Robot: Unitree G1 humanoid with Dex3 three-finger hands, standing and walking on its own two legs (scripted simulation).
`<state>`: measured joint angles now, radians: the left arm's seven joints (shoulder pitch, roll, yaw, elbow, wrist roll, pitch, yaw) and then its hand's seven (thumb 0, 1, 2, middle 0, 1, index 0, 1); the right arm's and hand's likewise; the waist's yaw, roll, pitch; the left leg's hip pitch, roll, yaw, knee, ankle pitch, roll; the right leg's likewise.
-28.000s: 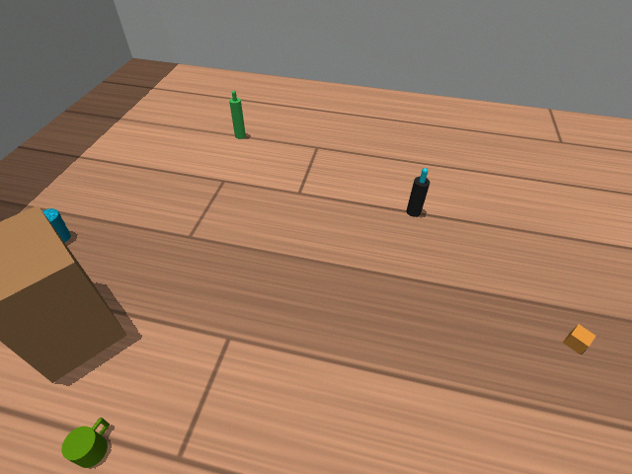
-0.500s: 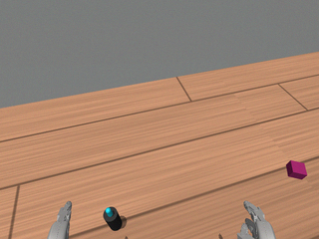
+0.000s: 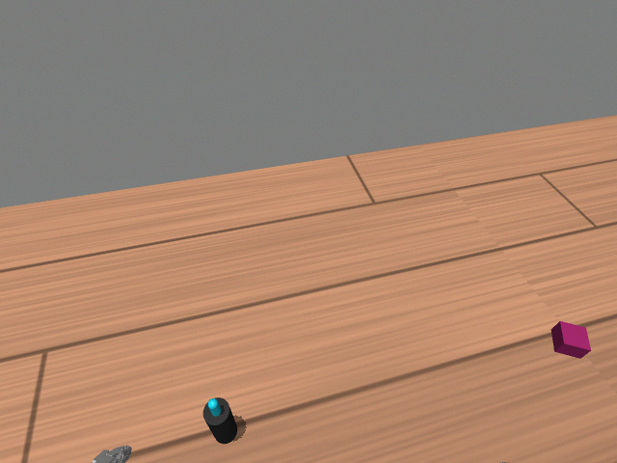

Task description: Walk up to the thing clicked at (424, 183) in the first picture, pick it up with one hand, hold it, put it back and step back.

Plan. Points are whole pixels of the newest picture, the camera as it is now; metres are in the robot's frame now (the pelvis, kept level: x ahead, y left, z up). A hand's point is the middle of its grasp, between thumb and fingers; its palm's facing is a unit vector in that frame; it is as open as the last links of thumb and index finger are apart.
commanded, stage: stand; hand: left
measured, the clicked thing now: (219, 417) +0.37 +0.23 -0.62
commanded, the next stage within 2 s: step back in 1.98 s
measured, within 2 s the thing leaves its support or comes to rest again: neither
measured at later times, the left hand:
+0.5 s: hand out of the picture +0.05 +0.25 -0.13, palm faces +0.01 -0.94 -0.33, open 7.4 cm
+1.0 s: hand out of the picture +0.05 +0.25 -0.13, palm faces -0.01 -0.94 -0.33, open 7.4 cm
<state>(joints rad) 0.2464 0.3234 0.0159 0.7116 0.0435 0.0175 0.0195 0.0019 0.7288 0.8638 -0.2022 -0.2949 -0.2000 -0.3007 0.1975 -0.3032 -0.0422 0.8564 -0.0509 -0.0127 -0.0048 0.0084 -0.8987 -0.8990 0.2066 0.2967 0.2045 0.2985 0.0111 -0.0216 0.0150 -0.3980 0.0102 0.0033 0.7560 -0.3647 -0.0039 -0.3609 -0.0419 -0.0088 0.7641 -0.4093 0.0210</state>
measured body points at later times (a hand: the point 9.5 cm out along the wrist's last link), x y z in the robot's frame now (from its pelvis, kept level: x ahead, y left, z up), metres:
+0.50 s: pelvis -0.01 +0.01 +0.03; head -0.02 +0.01 +0.48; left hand +0.05 +0.30 -0.10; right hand +0.07 -0.27 -0.11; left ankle +0.02 +0.13 -0.71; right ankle +0.00 -0.13 -0.71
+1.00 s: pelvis -0.01 +0.00 +0.03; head -0.01 +0.00 +0.48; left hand +0.05 +0.30 -0.10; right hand +0.05 -0.29 -0.11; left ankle +0.02 +0.13 -0.71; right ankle +0.00 -0.13 -0.71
